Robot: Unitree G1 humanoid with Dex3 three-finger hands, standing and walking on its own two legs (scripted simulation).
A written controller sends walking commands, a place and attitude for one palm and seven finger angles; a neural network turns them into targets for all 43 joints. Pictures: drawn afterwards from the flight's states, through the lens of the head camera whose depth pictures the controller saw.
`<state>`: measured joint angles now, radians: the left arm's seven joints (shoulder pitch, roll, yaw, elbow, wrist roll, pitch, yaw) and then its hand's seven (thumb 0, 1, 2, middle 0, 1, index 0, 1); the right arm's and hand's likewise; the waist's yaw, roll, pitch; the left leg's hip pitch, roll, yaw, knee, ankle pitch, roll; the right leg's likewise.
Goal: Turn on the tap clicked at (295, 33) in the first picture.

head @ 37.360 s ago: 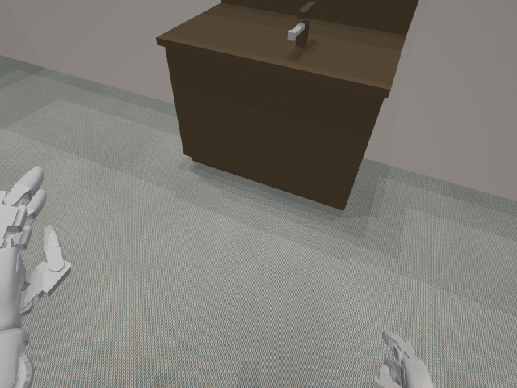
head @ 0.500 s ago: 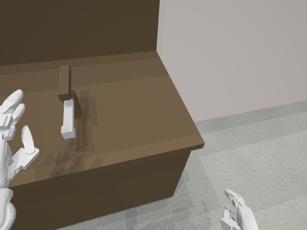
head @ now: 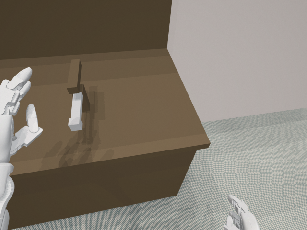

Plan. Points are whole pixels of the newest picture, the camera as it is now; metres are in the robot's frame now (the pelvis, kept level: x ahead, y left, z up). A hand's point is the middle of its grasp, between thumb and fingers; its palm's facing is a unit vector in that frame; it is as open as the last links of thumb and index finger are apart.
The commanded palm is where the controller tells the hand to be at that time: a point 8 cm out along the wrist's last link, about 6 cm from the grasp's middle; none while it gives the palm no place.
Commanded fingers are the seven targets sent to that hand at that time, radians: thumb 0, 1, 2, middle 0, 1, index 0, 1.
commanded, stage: turn the palm inward beside the body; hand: left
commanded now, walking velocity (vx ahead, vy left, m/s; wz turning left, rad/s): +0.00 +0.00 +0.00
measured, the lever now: (75, 124) +0.35 +0.26 +0.06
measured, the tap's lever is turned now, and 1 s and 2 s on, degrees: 0 0 0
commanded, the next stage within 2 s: none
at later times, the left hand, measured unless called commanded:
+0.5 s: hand (53, 156) +0.21 +0.23 +0.14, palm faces +0.47 -0.82 -0.33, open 7.4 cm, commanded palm +0.15 +0.26 +0.16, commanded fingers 0.00 0.90 0.90 -0.20 -0.30 -0.20 -0.30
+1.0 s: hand (64, 166) +0.20 +0.20 +0.13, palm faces +0.45 -0.86 -0.25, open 7.4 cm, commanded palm +0.15 +0.24 +0.14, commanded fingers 0.00 0.90 0.90 -0.20 -0.30 -0.20 -0.30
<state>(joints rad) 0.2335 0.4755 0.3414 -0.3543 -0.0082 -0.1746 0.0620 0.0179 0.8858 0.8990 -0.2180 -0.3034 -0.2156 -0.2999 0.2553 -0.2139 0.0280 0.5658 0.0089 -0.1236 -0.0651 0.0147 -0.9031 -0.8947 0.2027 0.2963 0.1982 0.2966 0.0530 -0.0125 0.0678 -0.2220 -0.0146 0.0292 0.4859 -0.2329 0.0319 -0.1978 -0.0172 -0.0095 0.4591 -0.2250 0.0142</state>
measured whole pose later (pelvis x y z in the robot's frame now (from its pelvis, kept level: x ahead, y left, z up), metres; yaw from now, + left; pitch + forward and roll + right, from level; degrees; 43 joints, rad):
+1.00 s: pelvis +0.02 -0.05 -0.02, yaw +3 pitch +2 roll +0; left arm 0.49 0.29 0.29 -0.42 -0.18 -0.08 0.08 0.02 0.89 0.90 -0.21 -0.30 -0.21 -0.30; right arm 0.24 -0.25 -0.01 0.65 0.03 -0.25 -0.07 0.02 -0.90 -0.89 0.20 0.30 0.20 0.30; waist 0.07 0.04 -0.07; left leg -0.37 0.01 -0.05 0.68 -0.35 -0.03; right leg -0.34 0.01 -0.08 0.69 -0.39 -0.05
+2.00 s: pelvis +0.01 -0.04 -0.02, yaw +4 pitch +1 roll -1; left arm 0.57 0.24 0.21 -0.50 -0.24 0.03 0.14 0.02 0.90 0.90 -0.21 -0.30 -0.21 -0.30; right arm 0.23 -0.24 0.04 0.63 0.04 -0.28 -0.08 0.02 -0.90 -0.89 0.20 0.30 0.20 0.30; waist 0.07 0.05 -0.08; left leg -0.39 0.00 -0.06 0.71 -0.34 -0.02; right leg -0.34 0.00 -0.10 0.69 -0.37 -0.04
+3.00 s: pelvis +0.01 -0.05 -0.02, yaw +3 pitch +2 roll +0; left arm 0.31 0.24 0.28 -0.19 -0.23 -0.02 0.13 0.02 0.90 0.90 -0.20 -0.28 -0.20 -0.27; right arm 0.21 -0.24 0.02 0.67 0.03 -0.23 -0.09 0.02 -0.90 -0.89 0.20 0.30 0.20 0.30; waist 0.04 0.05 -0.06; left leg -0.39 0.01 -0.06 0.68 -0.33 -0.03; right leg -0.35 0.01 -0.09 0.67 -0.36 -0.04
